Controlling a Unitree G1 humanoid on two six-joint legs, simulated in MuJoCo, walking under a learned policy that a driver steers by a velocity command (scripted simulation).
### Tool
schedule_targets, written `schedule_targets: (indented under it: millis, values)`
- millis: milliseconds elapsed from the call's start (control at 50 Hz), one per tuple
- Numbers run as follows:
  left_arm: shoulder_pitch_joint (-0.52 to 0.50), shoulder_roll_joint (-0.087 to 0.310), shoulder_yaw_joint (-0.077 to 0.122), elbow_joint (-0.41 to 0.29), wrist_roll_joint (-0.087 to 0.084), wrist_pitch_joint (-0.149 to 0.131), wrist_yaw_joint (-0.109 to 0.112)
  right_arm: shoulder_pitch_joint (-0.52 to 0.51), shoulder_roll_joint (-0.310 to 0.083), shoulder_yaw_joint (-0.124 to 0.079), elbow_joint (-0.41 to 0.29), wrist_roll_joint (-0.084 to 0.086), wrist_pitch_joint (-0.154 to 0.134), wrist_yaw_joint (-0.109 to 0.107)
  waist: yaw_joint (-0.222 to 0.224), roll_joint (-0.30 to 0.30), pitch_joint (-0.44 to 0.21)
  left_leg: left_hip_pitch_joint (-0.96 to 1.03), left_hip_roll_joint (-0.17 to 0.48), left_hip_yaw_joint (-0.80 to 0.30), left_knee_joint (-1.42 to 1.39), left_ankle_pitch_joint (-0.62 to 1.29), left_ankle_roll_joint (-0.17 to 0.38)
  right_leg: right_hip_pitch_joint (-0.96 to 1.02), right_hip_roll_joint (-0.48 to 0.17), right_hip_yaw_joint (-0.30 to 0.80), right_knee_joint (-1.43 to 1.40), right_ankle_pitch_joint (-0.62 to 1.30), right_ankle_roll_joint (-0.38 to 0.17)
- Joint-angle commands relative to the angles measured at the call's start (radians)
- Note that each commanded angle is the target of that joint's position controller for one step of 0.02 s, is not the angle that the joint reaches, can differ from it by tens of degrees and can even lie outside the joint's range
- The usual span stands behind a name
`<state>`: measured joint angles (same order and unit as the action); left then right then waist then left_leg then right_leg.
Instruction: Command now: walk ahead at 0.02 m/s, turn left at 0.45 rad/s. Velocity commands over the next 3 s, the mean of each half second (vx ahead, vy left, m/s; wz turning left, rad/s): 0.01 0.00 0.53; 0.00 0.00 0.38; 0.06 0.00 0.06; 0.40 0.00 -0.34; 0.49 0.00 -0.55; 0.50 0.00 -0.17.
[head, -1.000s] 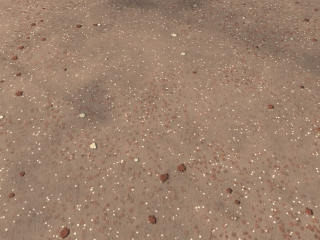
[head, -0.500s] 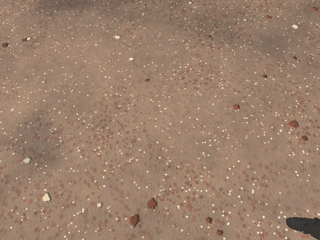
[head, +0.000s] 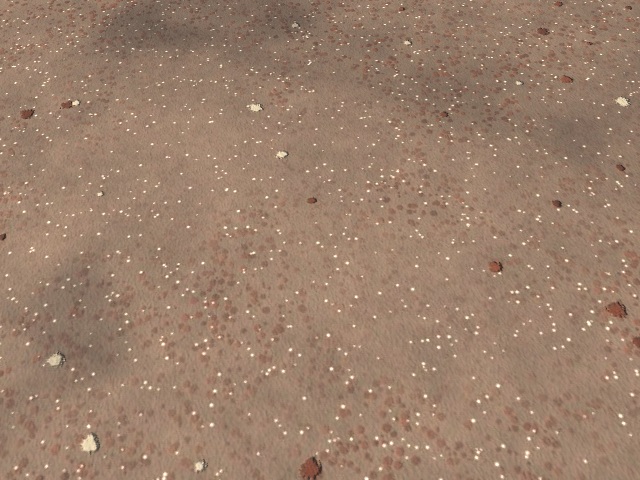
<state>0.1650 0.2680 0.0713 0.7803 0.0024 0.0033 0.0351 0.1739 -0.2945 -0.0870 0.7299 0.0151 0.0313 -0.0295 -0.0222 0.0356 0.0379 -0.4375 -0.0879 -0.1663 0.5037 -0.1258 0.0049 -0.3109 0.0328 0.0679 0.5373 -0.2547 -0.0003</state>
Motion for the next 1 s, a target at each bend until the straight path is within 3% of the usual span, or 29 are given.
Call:
schedule_targets:
  millis: [20,40,60,80,100,160,240,340,380,400,420,440,460,480,500,520,540,580,660,760,820,840,860,880,900,920,960,1000]
  values:
    - [0.103,0.242,0.063,-0.045,0.057,-0.01,0.0,-0.072,-0.082,-0.021,-0.139,0.004,-0.025,-0.002,0.042,-0.319,-0.093,-0.253,-0.039,0.059,0.307,-0.462,0.002,0.151,-0.428,0.454,-0.3,0.065,-0.248]
    - [0.026,0.186,0.045,-0.084,0.063,-0.021,0.006,-0.037,-0.143,-0.042,-0.118,-0.008,-0.033,0.003,0.019,-0.247,-0.086,-0.229,0.019,0.011,0.504,-0.44,-0.02,0.118,-0.434,0.419,-0.282,0.173,-0.275]
    - [-0.041,0.14,0.033,-0.102,0.045,-0.028,0.012,0.02,-0.158,-0.052,-0.083,-0.002,-0.026,0.006,-0.017,-0.178,-0.084,-0.224,0.02,0.017,0.585,-0.383,-0.029,0.121,-0.372,0.303,-0.246,0.25,-0.225]
    - [-0.071,0.121,0.027,-0.112,0.023,-0.031,0.013,0.06,-0.143,-0.052,-0.056,-0.003,-0.013,0.001,-0.026,-0.145,-0.082,-0.233,0.026,0.032,0.641,-0.332,-0.047,0.147,-0.315,0.215,-0.22,0.288,-0.182]
    - [-0.069,0.115,0.023,-0.112,0.01,-0.032,0.014,0.069,-0.127,-0.047,-0.052,-0.007,-0.003,-0.002,-0.016,-0.142,-0.075,-0.254,0.034,0.039,0.7,-0.296,-0.065,0.165,-0.303,0.167,-0.206,0.353,-0.176]
    - [-0.001,0.125,0.024,-0.101,0.012,-0.019,0.023,-0.004,-0.086,-0.028,-0.103,0.009,0.007,0.007,0.029,-0.165,-0.059,-0.281,0.064,0.098,0.662,-0.23,-0.104,0.214,-0.277,0.063,-0.205,0.428,-0.197]
    - [0.051,0.177,0.044,-0.097,0.009,-0.001,0.028,-0.08,-0.06,-0.006,-0.17,0.006,0.009,0.028,0.076,-0.2,-0.087,-0.207,0.113,0.147,0.446,-0.243,-0.117,0.281,-0.317,0.024,-0.196,0.431,-0.217]
    - [0.033,0.217,0.063,-0.107,-0.012,-0.001,0.005,-0.069,-0.087,-0.015,-0.2,0.01,0.017,0.052,0.07,-0.228,-0.094,-0.017,0.102,0.231,0.219,-0.247,-0.059,0.226,-0.351,-0.028,-0.158,0.452,-0.203]
    - [0.008,0.215,0.064,-0.106,-0.032,-0.005,0.0,-0.02,-0.084,-0.023,-0.191,0.009,0.02,0.058,0.03,-0.217,-0.101,0.091,0.079,0.257,0.032,-0.131,-0.011,0.204,-0.343,-0.063,-0.082,0.431,-0.157]
    - [0.035,0.191,0.058,-0.092,-0.036,-0.009,-0.004,0.025,-0.1,-0.034,-0.176,0.006,0.02,0.052,0.013,-0.181,-0.118,0.207,0.056,0.249,-0.081,-0.023,0.021,0.153,-0.313,-0.107,-0.003,0.371,-0.107]
    - [0.081,0.15,0.048,-0.083,-0.012,-0.015,-0.009,0.078,-0.17,-0.058,-0.173,0.006,0.017,0.039,0.008,-0.027,-0.166,0.413,0.147,0.098,-0.111,0.258,0.07,-0.007,-0.248,-0.192,0.189,0.195,-0.021]
    - [0.054,0.071,0.015,-0.142,0.05,-0.02,-0.016,0.087,-0.291,-0.076,-0.203,-0.011,0.012,0.024,0.034,0.3,-0.175,0.57,0.432,-0.284,-0.058,0.73,0.238,-0.343,-0.107,-0.22,0.512,-0.43,0.076]
    - [-0.038,0.13,0.031,-0.164,0.027,-0.025,-0.011,0.126,-0.249,-0.062,-0.202,-0.039,-0.012,0.039,-0.059,0.208,-0.265,0.505,0.504,-0.362,-0.102,0.671,0.39,-0.394,-0.058,-0.045,0.673,-0.476,0.086]
    - [-0.066,0.164,0.041,-0.165,-0.003,-0.02,-0.007,0.087,-0.224,-0.051,-0.194,-0.04,-0.03,0.045,-0.041,0.133,-0.202,0.459,0.441,-0.267,-0.117,0.572,0.355,-0.41,-0.075,-0.013,0.725,-0.398,0.077]
    - [-0.057,0.166,0.044,-0.154,-0.005,-0.014,0.0,0.029,-0.198,-0.046,-0.19,-0.022,-0.036,0.039,-0.008,0.099,-0.154,0.413,0.374,-0.195,-0.119,0.472,0.291,-0.419,-0.087,-0.005,0.699,-0.304,0.069]
    - [-0.048,0.168,0.047,-0.141,0.006,-0.008,0.009,-0.012,-0.171,-0.036,-0.196,-0.006,-0.032,0.032,0.009,0.068,-0.136,0.373,0.336,-0.163,-0.122,0.407,0.25,-0.409,-0.096,0.005,0.662,-0.241,0.07]
    - [-0.029,0.171,0.05,-0.139,0.012,-0.004,0.012,-0.046,-0.169,-0.031,-0.202,0.0,-0.025,0.026,0.033,0.072,-0.129,0.309,0.31,-0.139,-0.13,0.397,0.237,-0.357,-0.087,0.002,0.64,-0.19,0.076]
    - [0.002,0.147,0.045,-0.129,0.01,-0.005,0.007,-0.057,-0.17,-0.029,-0.205,-0.012,-0.018,0.016,0.049,0.082,-0.151,0.272,0.282,-0.124,-0.14,0.362,0.235,-0.296,-0.058,-0.011,0.592,-0.127,0.083]
    - [-0.024,0.111,0.027,-0.134,0.006,-0.01,0.002,-0.041,-0.179,-0.033,-0.198,-0.008,-0.013,0.003,0.027,0.097,-0.157,0.27,0.265,-0.154,-0.135,0.201,0.228,-0.242,-0.039,0.0,0.37,-0.085,0.089]
    - [-0.038,0.119,0.024,-0.147,-0.005,-0.017,-0.018,-0.034,-0.17,-0.022,-0.187,-0.017,-0.006,0.015,-0.003,0.131,-0.137,0.203,0.269,-0.217,-0.116,0.1,0.227,-0.106,-0.033,-0.018,0.205,-0.109,0.068]
    - [0.006,0.098,0.019,-0.143,-0.004,-0.031,-0.033,-0.06,-0.138,-0.003,-0.183,-0.009,-0.003,0.017,0.04,0.119,-0.127,0.176,0.236,-0.228,-0.067,0.096,0.184,0.041,-0.027,-0.041,-0.052,0.026,0.031]
    - [0.014,0.107,0.019,-0.146,0.01,-0.036,-0.034,-0.031,-0.111,0.007,-0.173,-0.011,-0.007,0.016,0.042,0.089,-0.128,0.14,0.202,-0.217,-0.05,0.029,0.136,0.129,-0.063,-0.007,-0.14,0.146,0.01]
    - [0.03,0.169,0.028,-0.161,0.03,-0.038,-0.029,0.006,-0.074,0.019,-0.172,-0.029,-0.014,0.015,0.016,-0.042,-0.152,0.08,0.13,-0.141,0.063,-0.122,0.07,0.212,-0.216,0.132,-0.166,0.314,-0.04]
    - [-0.015,0.194,0.027,-0.146,0.042,-0.035,-0.028,0.054,-0.064,0.018,-0.175,-0.026,-0.022,0.018,-0.061,-0.244,-0.13,0.042,0.027,0.003,0.125,-0.308,0.016,0.153,-0.322,0.256,-0.172,0.394,-0.168]
    - [-0.054,0.126,0.01,-0.163,0.036,-0.038,-0.03,0.026,-0.109,0.009,-0.169,-0.035,-0.025,0.013,-0.032,-0.248,-0.125,0.093,0.064,0.033,0.148,-0.338,-0.022,0.086,-0.346,0.293,-0.206,0.307,-0.226]
    - [-0.076,0.105,0.002,-0.168,0.031,-0.04,-0.03,-0.002,-0.125,0.0,-0.165,-0.029,-0.023,0.012,-0.025,-0.223,-0.108,0.119,0.074,0.044,0.132,-0.281,-0.029,0.079,-0.298,0.249,-0.202,0.236,-0.198]
    - [-0.07,0.122,0.004,-0.163,0.013,-0.042,-0.028,-0.024,-0.087,0.008,-0.159,-0.037,-0.01,0.012,-0.011,-0.211,-0.092,0.175,0.083,0.05,0.034,-0.139,-0.034,0.07,-0.218,0.166,-0.179,0.133,-0.12]
    - [-0.029,0.104,-0.005,-0.158,0.018,-0.044,-0.029,-0.024,-0.07,0.015,-0.155,-0.037,-0.005,0.021,0.003,-0.173,-0.083,0.239,0.098,0.036,-0.003,-0.043,-0.02,0.031,-0.165,0.111,-0.155,0.071,-0.066]
